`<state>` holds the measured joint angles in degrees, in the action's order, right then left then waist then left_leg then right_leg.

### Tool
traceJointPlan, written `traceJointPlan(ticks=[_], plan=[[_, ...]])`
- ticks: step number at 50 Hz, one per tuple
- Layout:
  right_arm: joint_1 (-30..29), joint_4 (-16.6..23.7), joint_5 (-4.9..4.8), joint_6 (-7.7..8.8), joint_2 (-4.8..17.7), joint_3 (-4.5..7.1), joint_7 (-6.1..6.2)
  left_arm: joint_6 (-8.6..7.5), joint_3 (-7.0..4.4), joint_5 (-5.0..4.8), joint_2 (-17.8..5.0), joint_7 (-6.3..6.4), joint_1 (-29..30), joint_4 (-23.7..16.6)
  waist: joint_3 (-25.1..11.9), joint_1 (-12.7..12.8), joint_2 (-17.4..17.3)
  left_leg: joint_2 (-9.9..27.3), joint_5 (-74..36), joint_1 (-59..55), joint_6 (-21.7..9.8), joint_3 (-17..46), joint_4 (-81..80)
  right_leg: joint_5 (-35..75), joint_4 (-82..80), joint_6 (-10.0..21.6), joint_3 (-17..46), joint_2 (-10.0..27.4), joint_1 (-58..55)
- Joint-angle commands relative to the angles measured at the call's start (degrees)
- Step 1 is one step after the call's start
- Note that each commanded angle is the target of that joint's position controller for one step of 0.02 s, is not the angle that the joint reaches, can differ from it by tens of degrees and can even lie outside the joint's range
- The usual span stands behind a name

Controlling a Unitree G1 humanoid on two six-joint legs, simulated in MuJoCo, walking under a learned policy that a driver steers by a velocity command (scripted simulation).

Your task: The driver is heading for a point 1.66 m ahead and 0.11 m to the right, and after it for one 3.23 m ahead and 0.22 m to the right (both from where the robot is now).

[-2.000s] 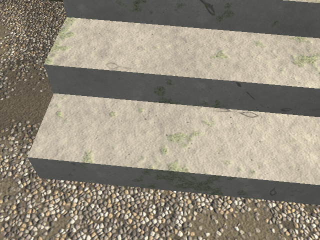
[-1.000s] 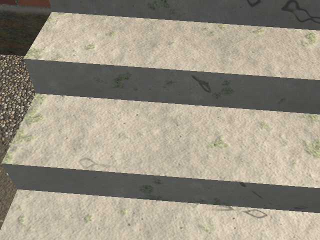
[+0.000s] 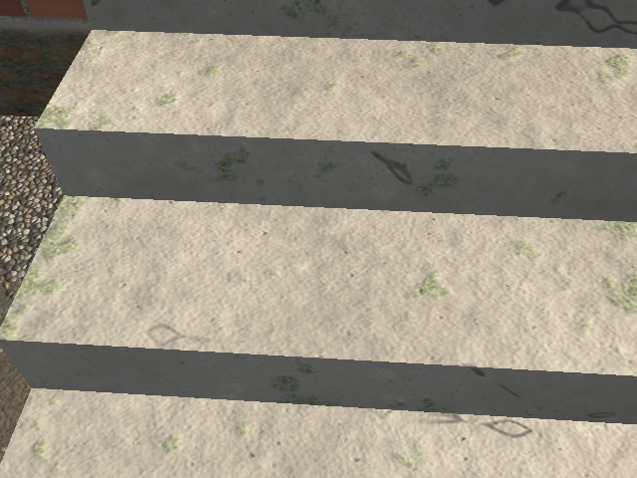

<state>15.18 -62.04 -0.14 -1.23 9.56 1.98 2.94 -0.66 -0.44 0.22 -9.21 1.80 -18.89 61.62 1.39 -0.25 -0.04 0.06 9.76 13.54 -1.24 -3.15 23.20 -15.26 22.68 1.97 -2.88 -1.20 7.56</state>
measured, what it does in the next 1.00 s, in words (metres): stands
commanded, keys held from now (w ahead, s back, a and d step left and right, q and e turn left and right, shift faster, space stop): no key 1.00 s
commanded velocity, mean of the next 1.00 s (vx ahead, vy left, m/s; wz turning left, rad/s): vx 0.00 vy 0.00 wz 0.00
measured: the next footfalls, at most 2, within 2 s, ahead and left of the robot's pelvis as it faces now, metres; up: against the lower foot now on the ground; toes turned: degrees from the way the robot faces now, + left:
left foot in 1.86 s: +0.37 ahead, +0.20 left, +0.18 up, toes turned +8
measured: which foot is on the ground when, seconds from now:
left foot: down 0.00-1.00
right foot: down 0.00-1.00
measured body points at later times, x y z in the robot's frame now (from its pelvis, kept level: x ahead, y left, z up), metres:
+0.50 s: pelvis +0.01 -0.01 +0.00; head +0.02 -0.01 +0.45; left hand -0.01 +0.22 -0.15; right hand +0.00 -0.25 -0.16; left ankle +0.03 +0.11 -0.74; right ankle -0.03 -0.09 -0.74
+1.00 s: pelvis +0.01 -0.02 +0.00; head +0.02 -0.03 +0.45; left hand -0.01 +0.21 -0.15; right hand -0.01 -0.26 -0.16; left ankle +0.03 +0.11 -0.74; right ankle -0.03 -0.09 -0.74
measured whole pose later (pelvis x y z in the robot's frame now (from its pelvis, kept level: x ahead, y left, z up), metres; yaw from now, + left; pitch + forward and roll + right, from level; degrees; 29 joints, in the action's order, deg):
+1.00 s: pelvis +0.01 -0.02 +0.00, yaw +0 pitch +0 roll +0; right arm 17.2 -63.8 -0.5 -0.9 9.6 2.5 3.3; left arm -0.4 -0.8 0.2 -9.5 1.5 -21.6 58.0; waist 1.3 -0.4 -0.2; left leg 2.1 10.6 13.0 1.1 -2.1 23.4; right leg -15.2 21.2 4.0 -3.1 -3.4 6.3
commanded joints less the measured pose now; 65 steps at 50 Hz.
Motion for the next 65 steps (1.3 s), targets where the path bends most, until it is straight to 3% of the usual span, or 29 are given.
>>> traceJointPlan(ticks=[1, 65], plan=[[3.27, 0.83, -0.01, 0.27, 4.93, 0.84, 0.17, -0.19, -0.77, 0.0, -4.77, 0.09, -5.01, -0.84, 1.43, 0.01, 0.17, 3.92, -5.74, -4.29, -1.05, 4.6, -2.81, 7.12, -5.22, 0.23, 4.28, 4.52, 5.75], [7.52, -1.77, -0.49, 0.75, 5.26, 1.34, 0.43, 0.36, -1.59, 0.06, -5.65, 0.0, -8.65, -5.6, 2.59, -0.22, 0.03, 5.3, -3.64, -2.31, 1.99, 4.46, -1.64, 16.11, -7.01, 0.45, 6.54, 4.67, 2.6]])
Over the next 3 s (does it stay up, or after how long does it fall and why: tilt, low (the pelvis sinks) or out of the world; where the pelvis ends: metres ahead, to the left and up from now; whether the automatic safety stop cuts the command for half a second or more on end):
stays up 0.82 0.17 0.35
